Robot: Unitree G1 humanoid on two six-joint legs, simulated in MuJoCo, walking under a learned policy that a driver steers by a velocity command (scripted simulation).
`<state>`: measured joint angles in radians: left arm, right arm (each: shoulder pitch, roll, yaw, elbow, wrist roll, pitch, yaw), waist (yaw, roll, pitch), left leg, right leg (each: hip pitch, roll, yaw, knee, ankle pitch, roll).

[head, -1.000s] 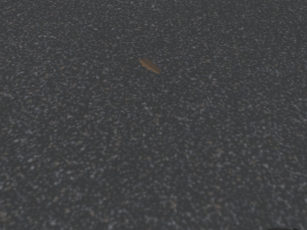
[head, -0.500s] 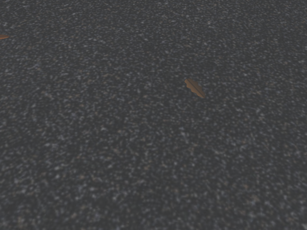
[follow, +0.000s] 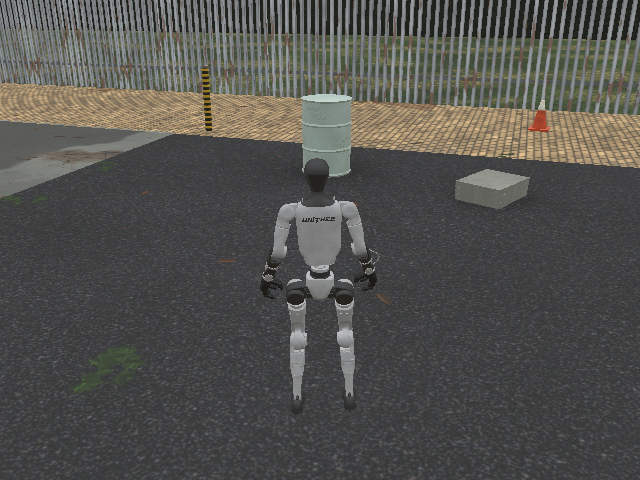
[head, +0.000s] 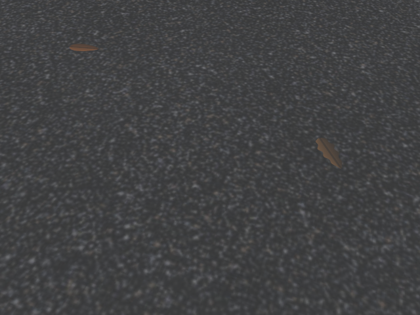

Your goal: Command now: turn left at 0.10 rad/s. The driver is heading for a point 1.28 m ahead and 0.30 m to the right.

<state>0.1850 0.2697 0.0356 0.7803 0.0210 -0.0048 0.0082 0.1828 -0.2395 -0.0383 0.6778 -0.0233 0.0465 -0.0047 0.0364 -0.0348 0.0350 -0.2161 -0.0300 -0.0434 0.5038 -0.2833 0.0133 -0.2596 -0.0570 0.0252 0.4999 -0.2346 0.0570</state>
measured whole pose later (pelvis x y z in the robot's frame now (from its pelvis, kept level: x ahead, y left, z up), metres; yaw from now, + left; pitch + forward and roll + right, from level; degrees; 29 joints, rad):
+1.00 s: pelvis +0.01 +0.00 +0.00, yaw +0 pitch -2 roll +0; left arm 0.23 0.23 0.03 1.09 0.00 0.01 0.05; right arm 0.24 -0.22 -0.02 1.02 0.00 0.00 -0.03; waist 0.01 0.00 0.04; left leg -0.16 -0.02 -0.04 0.48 -0.30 0.01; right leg -0.20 -0.06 0.02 0.47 -0.24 0.06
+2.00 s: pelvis +0.43 +0.00 +0.01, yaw -1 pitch +0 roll +2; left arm 0.13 0.27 0.07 0.89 -0.01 -0.08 0.02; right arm 0.34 -0.23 -0.05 1.04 0.00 -0.10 0.01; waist -0.06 -0.04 0.01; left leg -0.08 -0.08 0.06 0.23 -0.16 0.07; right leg -0.68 -0.15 0.04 0.89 -0.08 -0.01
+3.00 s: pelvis +0.99 -0.02 +0.01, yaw -13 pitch +1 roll +2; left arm 0.24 0.29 0.09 0.85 -0.03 -0.04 0.02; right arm 0.22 -0.25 -0.07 0.96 -0.01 -0.11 0.01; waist -0.03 -0.05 0.02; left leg -0.18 -0.01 0.14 0.34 -0.17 0.03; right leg -0.61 -0.11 0.04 1.11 -0.27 -0.03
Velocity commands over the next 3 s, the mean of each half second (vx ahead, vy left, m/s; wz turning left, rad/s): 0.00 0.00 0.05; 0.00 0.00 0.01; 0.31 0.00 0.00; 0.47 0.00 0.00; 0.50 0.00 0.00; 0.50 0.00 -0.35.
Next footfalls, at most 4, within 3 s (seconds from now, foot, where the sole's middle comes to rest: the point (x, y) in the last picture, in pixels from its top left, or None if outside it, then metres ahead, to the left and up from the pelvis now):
1.70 left None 0.45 0.09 -0.77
2.22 right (264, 242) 0.75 -0.16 -0.77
2.78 left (203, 170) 1.06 0.07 -0.77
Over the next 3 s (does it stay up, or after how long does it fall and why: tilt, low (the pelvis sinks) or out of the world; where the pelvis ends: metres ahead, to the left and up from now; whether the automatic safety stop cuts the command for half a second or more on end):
stays up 0.99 -0.02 0.01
